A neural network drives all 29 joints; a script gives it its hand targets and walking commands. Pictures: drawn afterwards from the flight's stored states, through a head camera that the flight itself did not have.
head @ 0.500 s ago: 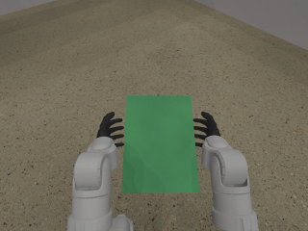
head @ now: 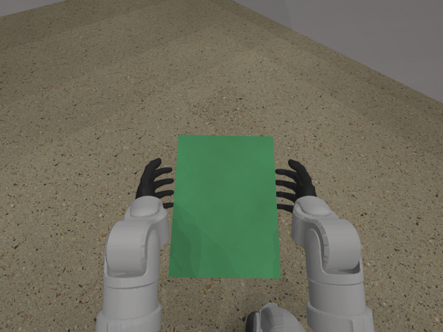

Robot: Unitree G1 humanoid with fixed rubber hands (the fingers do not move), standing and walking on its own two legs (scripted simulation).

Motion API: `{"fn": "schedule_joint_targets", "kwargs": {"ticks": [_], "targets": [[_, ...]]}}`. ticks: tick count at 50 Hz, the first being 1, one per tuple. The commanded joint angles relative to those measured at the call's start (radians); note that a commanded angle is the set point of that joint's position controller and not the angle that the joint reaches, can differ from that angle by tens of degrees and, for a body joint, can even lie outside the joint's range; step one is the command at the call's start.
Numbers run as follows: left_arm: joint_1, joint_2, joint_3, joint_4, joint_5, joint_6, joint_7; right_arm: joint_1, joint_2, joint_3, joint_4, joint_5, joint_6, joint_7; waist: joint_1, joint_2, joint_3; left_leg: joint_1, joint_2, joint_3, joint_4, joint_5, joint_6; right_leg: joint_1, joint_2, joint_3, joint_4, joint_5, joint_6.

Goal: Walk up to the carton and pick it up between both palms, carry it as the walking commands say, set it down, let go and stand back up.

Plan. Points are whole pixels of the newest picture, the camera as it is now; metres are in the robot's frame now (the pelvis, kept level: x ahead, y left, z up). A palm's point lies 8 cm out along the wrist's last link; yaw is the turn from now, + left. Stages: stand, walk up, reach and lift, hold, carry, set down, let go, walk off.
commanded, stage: carry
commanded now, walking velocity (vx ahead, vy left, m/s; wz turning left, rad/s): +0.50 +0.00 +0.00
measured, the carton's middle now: (224, 209) +0.33 +0.00 +0.00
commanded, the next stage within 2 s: none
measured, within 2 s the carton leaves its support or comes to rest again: neither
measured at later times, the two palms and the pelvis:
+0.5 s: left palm (173, 72) +0.64 +0.12 +0.10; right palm (276, 74) +0.65 -0.14 +0.09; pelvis +0.35 -0.02 +0.00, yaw +3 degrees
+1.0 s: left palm (180, 10) +0.99 +0.12 +0.09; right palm (258, 14) +0.99 -0.13 +0.09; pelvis +0.70 -0.01 -0.02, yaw +1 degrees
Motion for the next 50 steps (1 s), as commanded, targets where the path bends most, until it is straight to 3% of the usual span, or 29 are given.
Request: {"fn": "schedule_joint_targets", "kwargs": {"ticks": [1, 4, 5, 6, 7, 8, 9, 10, 11, 12, 13, 15, 17, 21, 26, 28, 29, 30, 31, 32, 33, 34, 35, 36, 38, 42, 46, 49, 50], "targets": [[-0.272, -1.06, -0.492, -0.082, -0.303, -0.012, -0.213, -0.289, 1.01, 0.46, -0.109, 0.29, -0.023, 0.204, -0.017, 0.158, -0.237, 0.237, 0.202, -0.081, -0.034, 0.547, 0.065, 0.011, 0.026, -0.055, -0.154, 0.063, -0.009], [-0.284, -1.029, -0.477, -0.072, -0.305, 0.008, -0.215, -0.299, 0.991, 0.461, -0.106, 0.282, -0.006, 0.195, -0.007, 0.142, -0.281, 0.198, 0.183, -0.005, 0.133, 0.748, 0.02, 0.245, 0.069, -0.107, -0.259, 0.092, -0.031], [-0.269, -1.022, -0.466, -0.055, -0.304, 0.013, -0.214, -0.301, 0.985, 0.461, -0.101, 0.277, 0.001, 0.193, 0.011, 0.09, -0.338, 0.141, 0.143, 0.027, 0.296, 0.716, 0.0, 0.419, 0.101, -0.14, -0.3, 0.078, -0.038], [-0.256, -1.018, -0.452, -0.038, -0.303, 0.017, -0.214, -0.312, 0.977, 0.456, -0.085, 0.271, 0.008, 0.191, 0.034, 0.052, -0.391, 0.011, 0.112, 0.018, 0.469, 0.587, -0.018, 0.615, 0.066, -0.098, -0.29, 0.03, -0.052], [-0.254, -0.997, -0.434, -0.023, -0.298, 0.022, -0.216, -0.321, 0.967, 0.45, -0.06, 0.264, 0.017, 0.19, 0.053, -0.089, -0.45, -0.224, 0.056, -0.002, 0.751, 0.308, -0.038, 0.803, -0.16, 0.226, -0.318, -0.075, -0.113], [-0.248, -0.988, -0.419, 0.018, -0.296, 0.022, -0.217, -0.329, 0.95, 0.461, -0.072, 0.258, 0.02, 0.19, 0.039, -0.331, -0.457, -0.531, -0.089, -0.1, 0.998, -0.183, -0.053, 0.948, -0.365, 0.629, -0.423, -0.014, -0.235], [-0.282, -1.026, -0.423, 0.002, -0.312, 0.018, -0.222, -0.364, 0.982, 0.457, -0.068, 0.272, 0.015, 0.19, 0.035, -0.223, -0.469, -0.6, -0.017, -0.23, 1.107, -0.186, -0.029, 0.908, -0.37, 0.593, -0.423, 0.047, -0.256], [-0.295, -1.071, -0.415, 0.0, -0.31, 0.009, -0.228, -0.382, 1.036, 0.475, -0.066, 0.291, 0.008, 0.198, 0.033, -0.121, -0.447, -0.596, 0.025, -0.263, 1.095, -0.119, -0.021, 0.832, -0.336, 0.503, -0.434, 0.129, -0.23], [-0.311, -1.106, -0.421, -0.014, -0.314, -0.003, -0.236, -0.403, 1.084, 0.491, -0.069, 0.309, -0.003, 0.204, 0.035, -0.054, -0.434, -0.58, 0.056, -0.266, 1.043, -0.065, -0.025, 0.791, -0.306, 0.406, -0.427, 0.162, -0.198], [-0.345, -1.129, -0.431, -0.033, -0.321, -0.012, -0.241, -0.424, 1.111, 0.492, -0.072, 0.323, -0.017, 0.211, 0.036, -0.041, -0.421, -0.574, 0.074, -0.258, 0.979, -0.029, -0.032, 0.758, -0.278, 0.323, -0.426, 0.176, -0.182], [-0.363, -1.143, -0.439, -0.047, -0.329, -0.023, -0.247, -0.426, 1.129, 0.498, -0.078, 0.324, -0.03, 0.213, 0.033, -0.062, -0.42, -0.555, 0.07, -0.236, 0.923, -0.001, -0.033, 0.74, -0.251, 0.259, -0.433, 0.173, -0.164], [-0.337, -1.128, -0.436, -0.046, -0.334, -0.033, -0.254, -0.388, 1.132, 0.494, -0.059, 0.303, -0.041, 0.203, 0.033, -0.109, -0.403, -0.554, 0.059, -0.196, 0.814, 0.023, -0.03, 0.727, -0.246, 0.207, -0.467, 0.151, -0.16], [-0.319, -1.103, -0.437, -0.056, -0.34, -0.035, -0.256, -0.364, 1.124, 0.489, -0.058, 0.288, -0.047, 0.192, 0.035, -0.133, -0.369, -0.565, 0.051, -0.162, 0.686, 0.036, -0.033, 0.718, -0.24, 0.164, -0.495, 0.143, -0.16], [-0.27, -1.061, -0.432, -0.053, -0.332, -0.025, -0.25, -0.33, 1.092, 0.484, -0.058, 0.272, -0.037, 0.179, 0.037, -0.168, -0.294, -0.519, 0.014, -0.077, 0.432, 0.145, -0.042, 0.705, -0.171, 0.039, -0.483, 0.214, -0.128], [-0.259, -1.011, -0.418, -0.034, -0.304, -0.001, -0.232, -0.322, 1.045, 0.478, -0.048, 0.268, -0.006, 0.182, 0.034, -0.18, -0.228, -0.418, -0.026, -0.007, 0.226, 0.21, -0.027, 0.738, -0.162, 0.0, -0.43, 0.341, -0.101], [-0.27, -1.001, -0.426, -0.033, -0.298, 0.009, -0.225, -0.306, 1.035, 0.466, -0.034, 0.265, 0.002, 0.184, 0.008, -0.107, -0.292, -0.181, -0.042, 0.047, 0.121, 0.226, -0.011, 0.686, -0.129, -0.074, -0.222, 0.392, -0.068], [-0.286, -0.995, -0.433, -0.034, -0.293, 0.016, -0.222, -0.289, 1.03, 0.453, -0.02, 0.265, 0.005, 0.185, -0.015, -0.048, -0.366, 0.047, 0.007, -0.029, 0.163, 0.169, 0.019, 0.532, -0.112, -0.077, -0.045, 0.345, -0.041], [-0.298, -0.999, -0.44, -0.047, -0.296, 0.026, -0.221, -0.297, 1.005, 0.432, -0.015, 0.257, 0.008, 0.182, -0.031, 0.162, -0.459, 0.261, 0.261, -0.42, 0.123, 0.108, 0.131, 0.257, -0.034, -0.085, 0.268, 0.076, 0.01], [-0.315, -1.01, -0.45, -0.052, -0.311, 0.032, -0.225, -0.286, 1.014, 0.416, 0.017, 0.259, 0.009, 0.183, -0.022, 0.344, -0.454, 0.414, 0.388, -0.732, 0.019, 0.209, 0.233, -0.061, 0.096, -0.036, 0.489, -0.359, 0.027], [-0.313, -1.031, -0.448, -0.026, -0.307, 0.028, -0.225, -0.284, 1.041, 0.418, 0.01, 0.265, 0.005, 0.188, -0.019, 0.232, -0.441, 0.398, 0.387, -0.64, 0.059, 0.39, 0.236, -0.133, 0.037, 0.08, 0.603, -0.355, 0.008], [-0.326, -1.07, -0.472, -0.027, -0.327, 0.021, -0.235, -0.285, 1.074, 0.424, 0.003, 0.259, -0.007, 0.193, -0.018, 0.133, -0.436, 0.343, 0.358, -0.541, 0.082, 0.484, 0.203, -0.11, 0.003, 0.125, 0.61, -0.312, -0.001], [-0.36, -1.108, -0.483, -0.045, -0.342, 0.005, -0.24, -0.324, 1.111, 0.436, -0.022, 0.275, -0.019, 0.202, -0.011, 0.067, -0.415, 0.258, 0.336, -0.454, 0.052, 0.431, 0.161, -0.072, -0.024, 0.137, 0.55, -0.254, -0.002], [-0.364, -1.134, -0.484, -0.055, -0.344, -0.009, -0.245, -0.351, 1.13, 0.451, -0.055, 0.289, -0.032, 0.208, -0.007, 0.055, -0.395, 0.202, 0.309, -0.378, 0.014, 0.344, 0.13, -0.042, -0.04, 0.131, 0.448, -0.218, -0.001], [-0.368, -1.145, -0.484, -0.069, -0.342, -0.021, -0.245, -0.381, 1.138, 0.463, -0.093, 0.307, -0.044, 0.212, -0.007, 0.078, -0.386, 0.178, 0.29, -0.323, -0.012, 0.291, 0.111, -0.014, -0.034, 0.108, 0.368, -0.191, -0.002], [-0.345, -1.144, -0.487, -0.075, -0.325, -0.035, -0.235, -0.374, 1.122, 0.467, -0.113, 0.315, -0.054, 0.216, -0.01, 0.124, -0.362, 0.168, 0.281, -0.277, -0.058, 0.257, 0.113, -0.018, -0.018, 0.066, 0.267, -0.137, 0.0], [-0.291, -1.105, -0.49, -0.081, -0.307, -0.037, -0.218, -0.321, 1.067, 0.462, -0.113, 0.307, -0.047, 0.214, -0.01, 0.144, -0.321, 0.202, 0.232, -0.157, -0.051, 0.372, 0.093, -0.024, 0.005, 0.001, 0.049, -0.012, 0.0], [-0.282, -1.059, -0.483, -0.077, -0.303, -0.016, -0.215, -0.298, 1.018, 0.458, -0.109, 0.292, -0.027, 0.203, -0.014, 0.163, -0.249, 0.223, 0.216, -0.093, -0.048, 0.469, 0.065, 0.016, 0.02, -0.036, -0.141, 0.059, -0.012], [-0.292, -1.026, -0.469, -0.064, -0.303, 0.004, -0.217, -0.302, 0.998, 0.461, -0.103, 0.281, -0.008, 0.194, -0.006, 0.146, -0.27, 0.192, 0.196, -0.017, 0.089, 0.693, 0.018, 0.214, 0.062, -0.081, -0.248, 0.088, -0.032], [-0.279, -1.019, -0.459, -0.046, -0.302, 0.011, -0.217, -0.304, 0.993, 0.461, -0.099, 0.276, 0.0, 0.191, 0.009, 0.1, -0.318, 0.146, 0.162, 0.021, 0.235, 0.688, -0.004, 0.371, 0.088, -0.113, -0.296, 0.094, -0.039]]}}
